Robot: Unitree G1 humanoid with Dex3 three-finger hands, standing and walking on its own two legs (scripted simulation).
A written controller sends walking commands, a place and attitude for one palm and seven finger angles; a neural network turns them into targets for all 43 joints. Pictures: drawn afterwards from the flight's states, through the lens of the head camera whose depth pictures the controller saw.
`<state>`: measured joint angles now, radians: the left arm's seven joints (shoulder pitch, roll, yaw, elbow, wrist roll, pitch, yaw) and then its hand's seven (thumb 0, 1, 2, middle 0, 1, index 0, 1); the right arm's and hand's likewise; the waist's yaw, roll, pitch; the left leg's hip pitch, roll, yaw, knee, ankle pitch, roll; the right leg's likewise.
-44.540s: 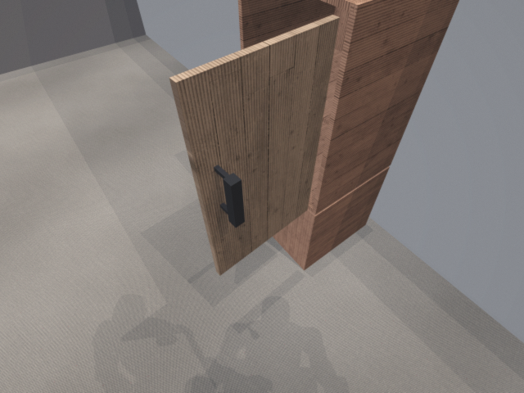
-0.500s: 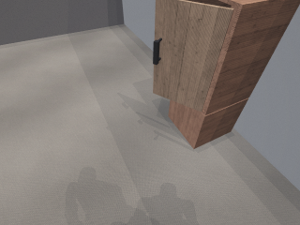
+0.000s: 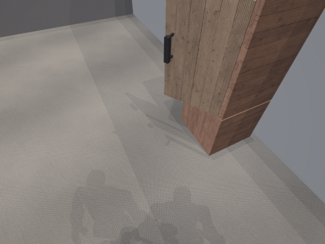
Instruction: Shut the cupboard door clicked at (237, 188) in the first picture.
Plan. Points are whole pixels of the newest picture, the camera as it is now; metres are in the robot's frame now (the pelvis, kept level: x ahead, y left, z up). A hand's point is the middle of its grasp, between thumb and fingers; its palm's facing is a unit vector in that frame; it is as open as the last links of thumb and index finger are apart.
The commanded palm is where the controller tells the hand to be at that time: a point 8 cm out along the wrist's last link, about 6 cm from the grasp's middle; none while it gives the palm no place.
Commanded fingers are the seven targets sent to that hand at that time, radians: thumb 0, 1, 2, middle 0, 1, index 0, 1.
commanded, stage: look to check the result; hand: left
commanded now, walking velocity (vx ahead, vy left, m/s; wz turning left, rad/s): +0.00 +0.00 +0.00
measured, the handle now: (169, 48) +0.96 +0.02 -0.01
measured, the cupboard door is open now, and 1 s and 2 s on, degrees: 32 32 32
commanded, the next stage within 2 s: walk to a spot facing it in 0.28 s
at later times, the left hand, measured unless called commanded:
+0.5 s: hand out of the picture +0.08 +0.23 -0.16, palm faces +0.01 -0.95 -0.32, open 7.4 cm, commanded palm none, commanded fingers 0.00 0.90 0.90 -0.20 -0.30 -0.20 -0.30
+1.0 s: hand out of the picture +0.04 +0.23 -0.17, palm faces +0.28 -0.92 -0.25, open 7.4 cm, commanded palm none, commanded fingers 0.00 0.90 0.90 -0.20 -0.30 -0.20 -0.30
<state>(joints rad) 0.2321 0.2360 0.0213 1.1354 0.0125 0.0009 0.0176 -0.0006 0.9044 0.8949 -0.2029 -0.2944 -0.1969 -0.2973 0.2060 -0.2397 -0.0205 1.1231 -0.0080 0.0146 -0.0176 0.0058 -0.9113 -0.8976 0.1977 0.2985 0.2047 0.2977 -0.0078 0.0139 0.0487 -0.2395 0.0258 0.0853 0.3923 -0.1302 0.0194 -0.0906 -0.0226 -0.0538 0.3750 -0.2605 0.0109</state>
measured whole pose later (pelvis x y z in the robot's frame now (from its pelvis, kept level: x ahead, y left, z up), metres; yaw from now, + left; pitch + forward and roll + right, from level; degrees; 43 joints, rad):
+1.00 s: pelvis +0.01 +0.01 -0.01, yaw +17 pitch +2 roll -2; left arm 0.15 0.22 0.07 0.91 0.02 0.05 0.02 0.00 0.91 0.89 -0.20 -0.29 -0.20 -0.30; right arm 0.23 -0.20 -0.04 0.96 -0.03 0.04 -0.01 0.01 -0.91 -0.90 0.20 0.30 0.21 0.30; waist -0.03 0.03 0.11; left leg -0.39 -0.04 -0.04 0.51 -0.15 0.05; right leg -0.44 -0.04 0.00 0.94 -0.45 0.04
